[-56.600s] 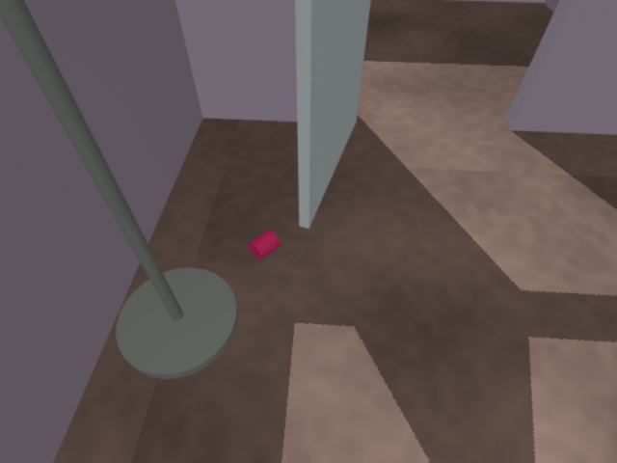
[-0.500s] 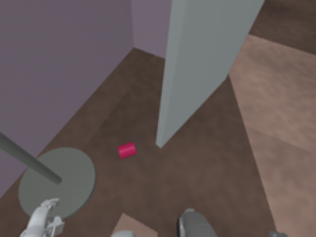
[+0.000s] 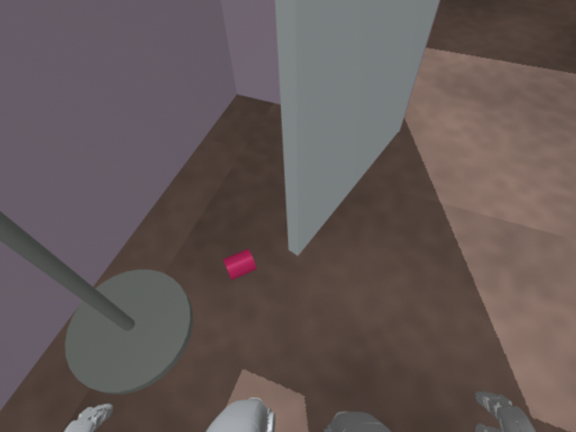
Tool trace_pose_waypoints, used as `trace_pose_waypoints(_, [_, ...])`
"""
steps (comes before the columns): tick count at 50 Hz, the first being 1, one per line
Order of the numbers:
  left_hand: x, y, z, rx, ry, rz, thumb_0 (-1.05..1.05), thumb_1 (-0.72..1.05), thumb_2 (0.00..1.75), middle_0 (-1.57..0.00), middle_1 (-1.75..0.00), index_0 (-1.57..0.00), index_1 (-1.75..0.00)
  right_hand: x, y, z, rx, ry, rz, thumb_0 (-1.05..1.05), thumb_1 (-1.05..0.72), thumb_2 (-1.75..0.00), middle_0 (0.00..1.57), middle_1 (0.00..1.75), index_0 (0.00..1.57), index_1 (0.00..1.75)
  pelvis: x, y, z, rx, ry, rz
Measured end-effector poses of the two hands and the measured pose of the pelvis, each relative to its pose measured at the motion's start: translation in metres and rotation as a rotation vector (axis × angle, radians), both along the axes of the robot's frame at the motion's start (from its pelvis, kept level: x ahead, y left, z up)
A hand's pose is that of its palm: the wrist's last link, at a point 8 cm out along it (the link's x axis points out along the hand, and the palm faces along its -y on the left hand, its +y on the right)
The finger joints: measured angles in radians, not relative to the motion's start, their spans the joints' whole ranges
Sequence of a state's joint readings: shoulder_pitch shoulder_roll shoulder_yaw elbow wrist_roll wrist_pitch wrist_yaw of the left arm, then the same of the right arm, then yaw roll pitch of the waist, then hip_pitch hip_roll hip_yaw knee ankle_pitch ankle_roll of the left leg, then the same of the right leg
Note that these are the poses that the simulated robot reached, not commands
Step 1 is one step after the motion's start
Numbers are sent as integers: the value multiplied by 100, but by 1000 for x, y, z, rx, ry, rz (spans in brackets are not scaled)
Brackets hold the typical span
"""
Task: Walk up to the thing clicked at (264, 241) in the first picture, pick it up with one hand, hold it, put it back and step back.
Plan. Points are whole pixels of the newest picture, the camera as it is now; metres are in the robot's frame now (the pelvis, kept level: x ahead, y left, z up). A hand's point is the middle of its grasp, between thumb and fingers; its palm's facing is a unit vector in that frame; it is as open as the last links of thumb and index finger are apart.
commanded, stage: step back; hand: left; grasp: from above
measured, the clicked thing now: (239, 264) +0.70 +0.21 -0.72
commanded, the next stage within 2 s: none
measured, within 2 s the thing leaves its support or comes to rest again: neither
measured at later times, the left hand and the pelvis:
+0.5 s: hand out of the picture -0.06 +0.28 -0.15, palm faces +0.03 -0.94 -0.35, open 7.4 cm; pelvis -0.15 +0.01 +0.01, yaw +1 degrees
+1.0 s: hand out of the picture -0.19 +0.22 -0.13, palm faces +0.01 -0.90 -0.43, open 7.4 cm; pelvis -0.32 -0.05 +0.00, yaw +3 degrees
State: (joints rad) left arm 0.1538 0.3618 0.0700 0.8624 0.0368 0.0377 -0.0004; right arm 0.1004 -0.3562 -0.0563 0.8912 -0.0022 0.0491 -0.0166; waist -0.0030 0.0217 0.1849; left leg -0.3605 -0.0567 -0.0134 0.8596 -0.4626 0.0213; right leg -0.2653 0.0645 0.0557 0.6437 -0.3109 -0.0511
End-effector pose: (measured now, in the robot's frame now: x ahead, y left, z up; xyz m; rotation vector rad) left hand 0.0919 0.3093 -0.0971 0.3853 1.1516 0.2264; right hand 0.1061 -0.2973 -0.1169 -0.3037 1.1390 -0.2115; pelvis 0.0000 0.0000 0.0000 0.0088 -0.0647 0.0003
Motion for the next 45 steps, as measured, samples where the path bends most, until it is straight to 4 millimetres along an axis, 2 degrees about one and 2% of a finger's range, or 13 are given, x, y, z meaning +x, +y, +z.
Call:
trace_pose_waypoints(4, [-15,-4,11,0,-39,14,1,90,90,-21,-30,-21,-30,-15,-3,11,-2,-1,33,1,-91,-90,20,30,21,30,-21,-3,9,33,20,-1])
trace_pose_waypoints(7, [-23,-5,13,-2,-64,5,1,90,90,-21,-30,-21,-30,-33,-8,13,-29,12,52,1,-91,-90,20,30,21,30,-39,0,9,30,37,8])
trace_pose_waypoints(11, [-39,-2,8,-16,-96,-10,1,90,90,-21,-30,-21,-30,-64,-10,12,-71,42,66,1,-91,-90,20,30,21,30,-67,6,4,11,40,37])
trace_pose_waypoints(14, [-58,5,-6,-40,-113,-10,0,90,90,-21,-30,-21,-30,-91,-7,12,-100,53,72,1,-91,-90,20,30,21,30,-89,13,-5,0,26,56])
trace_pose_waypoints(17, [-85,10,-16,-60,-84,9,0,90,90,-21,-30,-21,-30,-123,2,19,-99,64,67,1,-91,-90,20,30,21,30,-109,15,-3,22,2,35])
trace_pose_waypoints(21, [-123,12,-14,-76,-33,41,1,90,90,-21,-30,-21,-30,-157,4,34,-104,79,62,1,-90,-90,20,30,21,30,-128,12,8,-33,9,43])
trace_pose_waypoints(27, [-184,14,-16,-52,37,58,1,90,90,-21,-30,-21,-30,-174,-8,43,-120,17,66,1,-90,-90,20,30,21,30,-165,1,9,-28,33,4])
trace_pose_waypoints(31, [-218,4,-20,-24,90,31,1,90,90,-21,-30,-20,-30,-186,-24,37,-115,-50,70,1,-90,-90,20,30,21,30,-196,-12,1,-14,30,-33])
trace_pose_waypoints(35, [-247,-16,-21,-1,94,6,1,91,90,-20,-30,-20,-30,-207,-49,18,-95,-87,62,1,-90,-90,20,30,21,30,-230,-29,-11,-24,14,-53])
trace_pose_waypoints(37, [-263,-30,-14,-8,86,5,1,91,90,-20,-30,-20,-30,-223,-58,10,-81,-79,42,1,-90,-90,20,30,21,30,-244,-36,-10,-45,3,-28])
trace_pose_waypoints(40, [-284,-43,-1,-9,69,7,1,90,90,-21,-30,-21,-30,-251,-63,10,-58,-42,17,1,-91,-90,20,30,21,30,-259,-44,-1,21,14,-42])
trace_pose_waypoints(45, [-295,-51,13,11,19,6,1,90,90,-21,-30,-21,-30,-303,-69,9,-48,20,16,1,-91,-90,20,30,21,30,-285,-49,6,39,47,-14])
